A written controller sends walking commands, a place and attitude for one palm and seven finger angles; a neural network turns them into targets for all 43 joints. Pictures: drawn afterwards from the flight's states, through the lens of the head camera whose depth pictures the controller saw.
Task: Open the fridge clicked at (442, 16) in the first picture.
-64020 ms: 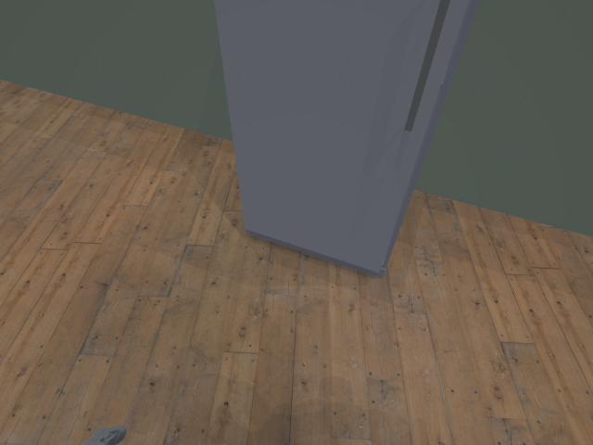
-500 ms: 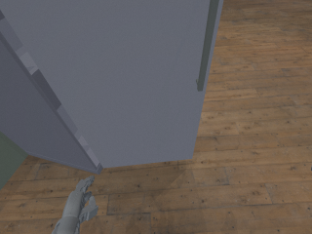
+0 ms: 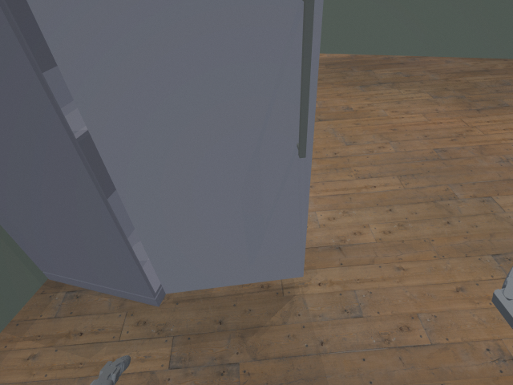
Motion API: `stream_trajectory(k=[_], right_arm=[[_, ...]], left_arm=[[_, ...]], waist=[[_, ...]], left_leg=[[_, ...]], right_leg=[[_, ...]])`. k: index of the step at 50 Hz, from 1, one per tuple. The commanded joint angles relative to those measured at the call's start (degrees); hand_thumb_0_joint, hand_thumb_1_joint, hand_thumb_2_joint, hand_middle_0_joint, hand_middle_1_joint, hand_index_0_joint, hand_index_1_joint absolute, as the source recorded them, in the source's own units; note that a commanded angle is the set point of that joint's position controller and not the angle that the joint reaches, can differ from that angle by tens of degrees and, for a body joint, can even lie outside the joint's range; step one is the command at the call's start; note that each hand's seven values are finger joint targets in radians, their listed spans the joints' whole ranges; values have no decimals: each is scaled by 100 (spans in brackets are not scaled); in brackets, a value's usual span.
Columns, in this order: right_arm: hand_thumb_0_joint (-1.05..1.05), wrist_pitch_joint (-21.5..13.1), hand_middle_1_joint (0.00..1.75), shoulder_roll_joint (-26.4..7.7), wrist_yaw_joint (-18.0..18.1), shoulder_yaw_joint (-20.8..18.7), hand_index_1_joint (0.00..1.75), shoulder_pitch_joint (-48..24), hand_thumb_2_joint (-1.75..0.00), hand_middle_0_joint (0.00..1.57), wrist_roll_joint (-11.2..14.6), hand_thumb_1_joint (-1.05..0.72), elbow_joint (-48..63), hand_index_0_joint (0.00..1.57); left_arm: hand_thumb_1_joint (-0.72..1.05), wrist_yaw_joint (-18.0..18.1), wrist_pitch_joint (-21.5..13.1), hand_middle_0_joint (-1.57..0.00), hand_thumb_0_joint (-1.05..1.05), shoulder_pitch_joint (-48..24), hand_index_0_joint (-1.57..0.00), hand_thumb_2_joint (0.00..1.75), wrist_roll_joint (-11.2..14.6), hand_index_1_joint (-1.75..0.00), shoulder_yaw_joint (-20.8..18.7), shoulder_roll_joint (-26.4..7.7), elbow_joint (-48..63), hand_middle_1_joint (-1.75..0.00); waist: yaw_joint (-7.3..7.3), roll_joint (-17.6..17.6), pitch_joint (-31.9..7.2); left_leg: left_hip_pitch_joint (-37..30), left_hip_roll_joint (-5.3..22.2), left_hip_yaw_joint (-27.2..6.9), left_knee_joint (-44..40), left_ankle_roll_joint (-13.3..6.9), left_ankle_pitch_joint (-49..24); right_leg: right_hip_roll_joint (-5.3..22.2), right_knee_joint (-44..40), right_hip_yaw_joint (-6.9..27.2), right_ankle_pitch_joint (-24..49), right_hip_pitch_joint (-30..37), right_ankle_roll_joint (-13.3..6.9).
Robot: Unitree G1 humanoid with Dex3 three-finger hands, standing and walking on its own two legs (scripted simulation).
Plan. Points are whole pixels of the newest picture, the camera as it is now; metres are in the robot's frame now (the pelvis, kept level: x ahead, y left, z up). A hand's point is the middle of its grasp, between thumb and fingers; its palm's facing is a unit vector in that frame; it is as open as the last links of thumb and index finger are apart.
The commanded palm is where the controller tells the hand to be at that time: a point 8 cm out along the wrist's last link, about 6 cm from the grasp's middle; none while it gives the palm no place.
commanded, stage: stop stepping back and stand still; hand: right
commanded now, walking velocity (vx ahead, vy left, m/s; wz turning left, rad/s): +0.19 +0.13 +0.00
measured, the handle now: (303, 86) +0.73 -0.09 +0.18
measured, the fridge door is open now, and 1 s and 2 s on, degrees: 69 69 69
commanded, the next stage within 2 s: let the arm hang, fingers relaxed in 0.22 s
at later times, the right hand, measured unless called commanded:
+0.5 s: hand out of the picture +0.17 -0.26 -0.11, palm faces +0.19 +0.92 -0.33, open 7.4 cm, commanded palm none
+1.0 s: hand out of the picture +0.06 -0.21 -0.17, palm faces +0.08 +0.97 -0.21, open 7.3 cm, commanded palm none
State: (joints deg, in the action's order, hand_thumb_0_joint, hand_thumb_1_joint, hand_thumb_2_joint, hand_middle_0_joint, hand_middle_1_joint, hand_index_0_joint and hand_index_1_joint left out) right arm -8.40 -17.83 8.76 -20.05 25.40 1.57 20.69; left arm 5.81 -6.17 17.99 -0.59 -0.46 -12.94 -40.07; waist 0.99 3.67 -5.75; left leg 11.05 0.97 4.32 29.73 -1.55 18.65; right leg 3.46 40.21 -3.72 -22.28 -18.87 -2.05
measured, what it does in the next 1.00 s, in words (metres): steps on the spot: right foot, then left foot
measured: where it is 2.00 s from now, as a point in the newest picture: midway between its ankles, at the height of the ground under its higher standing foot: outside the picture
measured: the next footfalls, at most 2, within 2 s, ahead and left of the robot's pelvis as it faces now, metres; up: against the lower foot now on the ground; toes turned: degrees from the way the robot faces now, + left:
right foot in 0.02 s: +0.04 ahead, -0.09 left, +0.00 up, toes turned -6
left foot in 0.28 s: +0.10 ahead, +0.11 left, +0.00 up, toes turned -4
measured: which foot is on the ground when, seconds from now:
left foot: down 0.00-0.02, up 0.04-0.26, down 0.28-1.00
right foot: up 0.00-0.00, down 0.02-1.00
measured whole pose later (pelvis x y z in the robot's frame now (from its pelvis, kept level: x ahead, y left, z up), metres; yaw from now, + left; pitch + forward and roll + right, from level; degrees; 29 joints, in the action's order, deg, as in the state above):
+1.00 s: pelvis +0.03 -0.01 +0.01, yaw -4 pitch +0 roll +1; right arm 1.0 -10.9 1.1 -1.1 12.5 -0.5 -60.8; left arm 2.5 0.6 14.7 -1.0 -0.9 -9.1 -59.9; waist -0.1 -0.7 2.3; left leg 13.7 0.0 -0.7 25.3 0.8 11.7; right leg -1.8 26.5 -3.1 -17.1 -9.6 -3.4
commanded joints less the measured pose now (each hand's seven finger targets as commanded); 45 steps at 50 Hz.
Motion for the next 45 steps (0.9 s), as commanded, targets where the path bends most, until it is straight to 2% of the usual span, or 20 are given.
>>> stream_trajectory(k=[1, 4, 8, 11, 12, 14, 15, 16, 17, 19, 20, 21, 22, 24, 28, 30, 32, 36, 39, 45], right_arm=[[0, -728, 30, -1717, 169, -796, 30, -1061, -90, 20, -56, -90, 2682, 20], [0, -972, 30, -2561, 139, -1608, 30, -718, -90, 20, -10, -90, 3210, 20], [0, -805, 30, -1605, 82, -1318, 30, 624, -90, 20, 35, -90, 2051, 20], [0, -691, 30, -1525, 42, -1282, 30, 620, -90, 20, 60, -90, 1201, 20], [0, -650, 30, -1547, 49, -1267, 30, 542, -90, 20, 37, -90, 907, 20], [0, -505, 30, -1460, 11, -1097, 30, 469, -90, 20, 57, -90, 462, 20], [0, -569, 30, -1540, 6, -1001, 30, -25, -90, 20, 105, -90, 755, 20], [0, 430, 30, -548, -691, 798, 30, 113, -90, 20, -525, -90, -2669, 20], [0, 784, 30, -290, -786, 1103, 30, -137, -90, 20, -471, -90, -2799, 20], [0, 1057, 30, -84, -796, 1256, 30, -868, -90, 20, -352, -90, -2834, 20], [0, 1113, 30, 207, -845, 1417, 30, -874, -90, 20, -323, -90, -2955, 20], [0, 1127, 30, 401, -850, 1499, 30, -854, -90, 20, -300, -90, -3107, 20], [0, 1069, 30, 67, -824, 1393, 30, -1086, -90, 20, -298, -90, -3327, 20], [0, 997, 30, -73, -856, 1412, 30, -1309, -90, 20, -291, -90, -4045, 20], [0, 956, 30, 15, -924, 1562, 30, -372, -90, 20, -272, -90, -5786, 20], [0, 757, 30, -530, -838, 1561, 30, -150, -90, 20, -294, -90, -6312, 20], [0, 715, 30, -404, -809, 1515, 30, -773, -90, 20, -344, -90, -6297, 20], [0, 770, 30, -18, -703, 1590, 30, -1414, -90, 20, -317, -90, -6768, 20], [0, 798, 30, 219, -724, 1692, 30, -1028, -90, 20, -206, -90, -7156, 20], [0, 857, 30, 219, -739, 1821, 30, -1035, -90, 20, -203, -90, -7834, 20]], left_arm=[[90, 68, -639, -20, 0, -881, -20, 90, -39, -30, -221, -836, 1236, -30], [90, -64, -814, -20, 0, -758, -20, 90, -73, -30, -180, -540, 1121, -30], [90, -242, -757, -20, 0, -780, -20, 90, -8, -30, -189, -527, 1050, -30], [90, -160, -543, -20, 0, -855, -20, 90, 39, -30, -236, -609, 1239, -30], [90, -126, -472, -20, 0, -923, -20, 90, 45, -30, -251, -628, 1244, -30], [90, -114, -353, -20, 0, -892, -20, 90, 81, -30, -289, -567, 1278, -30], [90, -132, -339, -20, 0, -991, -20, 90, 73, -30, -264, -574, 1276, -30], [90, -685, -215, -20, 0, -852, -20, 90, 10, -30, -236, -768, 549, -30], [90, -651, 49, -20, 0, -463, -20, 90, 63, -30, -307, -225, 351, -30], [90, -654, 422, -20, 0, 287, -20, 90, -2, -30, -290, -534, 63, -30], [90, -646, 481, -20, 0, 463, -20, 90, -106, -30, -287, -824, 134, -30], [90, -596, 438, -20, 0, 553, -20, 90, -251, -30, -415, -1381, 139, -30], [90, -513, 437, -20, 0, 391, -20, 90, -302, -30, -465, -1567, 171, -30], [90, -509, 445, -20, 0, -475, -20, 90, -334, -30, -322, -1218, 309, -30], [90, -464, 538, -20, 0, -991, -20, 90, -252, -30, -157, -918, -158, -30], [90, -487, 616, -20, 0, -535, -20, 90, -44, -30, -130, -251, -297, -30], [90, -535, 676, -20, 0, -319, -20, 90, -83, -30, -225, -148, -436, -30], [90, -468, 737, -20, 0, 243, -20, 90, -65, -30, -266, -162, -963, -30], [90, -417, 555, -20, 0, 273, -20, 90, -66, -30, -235, -428, -1239, -30], [90, -299, 557, -20, 0, -98, -20, 90, -51, -30, -128, -271, -1573, -30]], waist=[[-191, -2863, 523], [-124, -2169, 504], [-60, -1975, 505], [-58, -1117, 437], [-30, -666, 462], [-62, 1231, 698], [-52, 1291, 884], [-288, 611, 684], [-418, 984, 5], [-721, 1135, 502], [-765, 34, 592], [-755, -1514, 688], [-706, -1011, 625], [-308, -380, 481], [249, -1262, 473], [45, 630, 143], [-184, -593, 232], [-464, 473, 255], [-207, -1005, 160], [-85, -817, 474]], left_leg=[[2457, -280, -20, 1944, -44, 1434], [2457, 26, -588, 3238, 56, 1051], [650, 49, -96, 1349, 88, 254], [-841, -305, 412, 216, 100, 178], [-1150, -222, 159, -43, 11, 495], [-177, 1346, -2799, -1670, -792, 1974], [101, 1829, -3136, -1838, -1034, 1072], [1, 2480, -1099, -202, -913, -3580], [702, 1855, -1560, -198, -937, -2368], [2128, 1029, -145, 526, -291, 342], [2835, 396, 151, 1651, 24, 1071], [3478, -242, 66, 3476, 384, 1967], [3364, 114, -863, 4361, 266, 1603], [2397, 329, -974, 4034, 247, 1072], [172, 65, -337, 833, 268, -20], [90, 1279, -2807, -940, -253, -664], [775, 1689, -3029, -1560, -997, -75], [617, 1079, -1889, -985, -788, -1301], [631, 181, -949, -19, -95, -1313], [-176, 218, -717, -446, 15, -1665]], right_leg=[[1355, -2664, 2499, -488, 1859, -588], [1754, -2944, 3008, 245, 1074, -1051], [1096, -2520, 940, 21, -208, -538], [752, -2118, 566, -1457, -1166, -296], [559, -1544, 401, -1667, -1518, -217], [-308, 1052, 14, -914, -1683, 14], [-211, 1808, 202, -722, -1640, 71], [413, 1873, 94, -795, -2135, 167], [186, 1332, 316, -1232, -937, 236], [148, -161, 226, 218, 448, 161], [479, -963, 1130, 845, 791, -89], [1778, -2071, 3169, 1481, 731, -707], [2382, -2300, 3791, 1683, 597, -1336], [1959, -2330, 2951, 965, -509, -1226], [728, -1244, 736, 876, -1007, -322], [-419, 528, 2, -670, -1139, 219], [-353, 1212, 343, -911, -500, 121], [-220, -28, 435, -108, 181, 33], [558, -1744, 1366, 2358, 988, -212], [435, -1981, 867, 2631, 732, -123]])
